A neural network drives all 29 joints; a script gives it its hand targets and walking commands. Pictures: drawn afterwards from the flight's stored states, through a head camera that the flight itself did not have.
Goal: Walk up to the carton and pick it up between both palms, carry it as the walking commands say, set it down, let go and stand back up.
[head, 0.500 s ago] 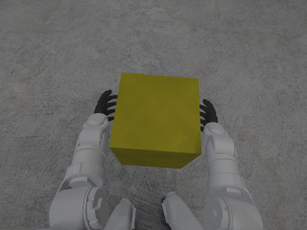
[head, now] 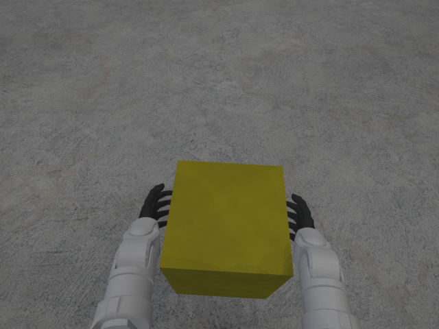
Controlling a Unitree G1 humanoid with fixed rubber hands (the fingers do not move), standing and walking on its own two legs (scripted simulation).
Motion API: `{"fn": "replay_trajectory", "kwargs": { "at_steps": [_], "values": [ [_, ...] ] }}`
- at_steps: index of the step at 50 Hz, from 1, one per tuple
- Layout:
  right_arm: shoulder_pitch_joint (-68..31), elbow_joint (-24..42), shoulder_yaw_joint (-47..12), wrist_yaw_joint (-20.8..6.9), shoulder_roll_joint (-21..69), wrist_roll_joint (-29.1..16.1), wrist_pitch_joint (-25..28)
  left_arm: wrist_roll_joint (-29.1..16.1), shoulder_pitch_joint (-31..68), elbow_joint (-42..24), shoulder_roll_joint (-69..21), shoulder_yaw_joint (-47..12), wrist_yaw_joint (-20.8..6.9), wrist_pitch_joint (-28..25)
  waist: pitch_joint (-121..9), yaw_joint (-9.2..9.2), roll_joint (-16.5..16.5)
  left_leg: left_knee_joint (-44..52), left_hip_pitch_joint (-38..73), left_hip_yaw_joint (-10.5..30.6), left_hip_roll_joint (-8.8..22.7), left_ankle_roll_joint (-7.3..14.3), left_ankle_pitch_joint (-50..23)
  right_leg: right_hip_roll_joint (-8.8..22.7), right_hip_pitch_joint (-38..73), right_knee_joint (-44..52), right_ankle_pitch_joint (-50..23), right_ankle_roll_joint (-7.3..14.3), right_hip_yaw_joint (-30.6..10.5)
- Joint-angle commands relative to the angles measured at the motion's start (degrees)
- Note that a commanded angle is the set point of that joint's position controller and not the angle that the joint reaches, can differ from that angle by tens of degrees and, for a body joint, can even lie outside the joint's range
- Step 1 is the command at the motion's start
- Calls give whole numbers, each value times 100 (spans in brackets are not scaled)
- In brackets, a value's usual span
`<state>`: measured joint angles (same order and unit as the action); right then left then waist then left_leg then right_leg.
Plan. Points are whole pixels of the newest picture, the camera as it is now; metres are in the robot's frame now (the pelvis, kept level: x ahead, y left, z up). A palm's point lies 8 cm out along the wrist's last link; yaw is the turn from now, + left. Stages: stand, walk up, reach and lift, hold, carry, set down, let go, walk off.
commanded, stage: reach and lift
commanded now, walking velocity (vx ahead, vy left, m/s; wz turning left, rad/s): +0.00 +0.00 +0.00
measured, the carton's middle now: (225, 235) +0.32 -0.04 -0.07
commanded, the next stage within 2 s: hold in 2.00 s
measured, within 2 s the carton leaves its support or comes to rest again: neither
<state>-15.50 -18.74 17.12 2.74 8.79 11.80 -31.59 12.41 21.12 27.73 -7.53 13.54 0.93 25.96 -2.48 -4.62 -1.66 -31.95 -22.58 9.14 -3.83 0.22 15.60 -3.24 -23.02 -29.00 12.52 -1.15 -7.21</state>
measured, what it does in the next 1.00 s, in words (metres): stands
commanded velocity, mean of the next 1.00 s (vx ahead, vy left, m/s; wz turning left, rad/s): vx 0.00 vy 0.00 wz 0.00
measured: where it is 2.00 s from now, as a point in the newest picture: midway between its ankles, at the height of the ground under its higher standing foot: outside the picture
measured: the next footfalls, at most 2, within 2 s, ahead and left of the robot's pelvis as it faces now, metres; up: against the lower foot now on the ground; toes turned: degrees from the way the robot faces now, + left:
none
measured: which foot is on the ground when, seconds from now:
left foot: down 0.00-1.00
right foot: down 0.00-1.00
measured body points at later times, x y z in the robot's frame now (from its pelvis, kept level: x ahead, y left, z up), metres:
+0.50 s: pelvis +0.00 +0.00 +0.01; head -0.05 -0.01 +0.46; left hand +0.32 +0.11 +0.05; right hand +0.28 -0.19 +0.04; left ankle +0.00 +0.12 -0.73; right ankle +0.02 -0.13 -0.73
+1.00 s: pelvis -0.01 -0.01 +0.01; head -0.04 -0.02 +0.46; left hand +0.30 +0.15 +0.05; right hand +0.30 -0.16 +0.04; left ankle +0.00 +0.12 -0.73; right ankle +0.02 -0.13 -0.73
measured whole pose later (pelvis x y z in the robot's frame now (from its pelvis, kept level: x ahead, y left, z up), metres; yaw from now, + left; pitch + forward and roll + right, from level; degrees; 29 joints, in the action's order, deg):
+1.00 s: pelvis -0.01 -0.01 +0.01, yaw +0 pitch -7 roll +0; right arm -18.0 -16.1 13.7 2.2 9.5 14.6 -44.1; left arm 13.6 19.1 18.4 -7.7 16.0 -1.1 40.1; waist 1.7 0.6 -1.2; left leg -25.2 -4.7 8.7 -2.7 -0.5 13.7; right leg -3.4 -6.4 -24.7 11.5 0.1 -7.4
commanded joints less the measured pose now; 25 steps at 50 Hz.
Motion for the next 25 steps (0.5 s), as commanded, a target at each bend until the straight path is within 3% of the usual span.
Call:
{"fn": "replay_trajectory", "kwargs": {
  "at_steps": [1, 19, 25],
  "values": [
    [-3724, 714, -3803, -1391, 5642, -1323, 202, -1008, 2815, -279, -5865, -3556, -1458, 72, -3070, -89, 91, 437, 1210, -159, -187, -56, -2287, -306, 1898, 89, -2344, -86, 254],
    [-3605, 1412, -4128, -1334, 5833, -1513, -812, -1377, 2885, -1208, -5586, -3707, -1611, 1046, -1862, -25, 158, 1117, 1739, -234, -99, 51, -1346, -182, 2495, 617, -1626, -53, 271],
    [-3955, 1058, -3841, -1367, 5825, -1413, -962, -1253, 3169, -950, -5463, -3302, -1652, 1196, -1328, 124, 234, 1246, 1558, -256, -67, 141, -558, -124, 2339, 726, -858, -42, 285]
  ]
}}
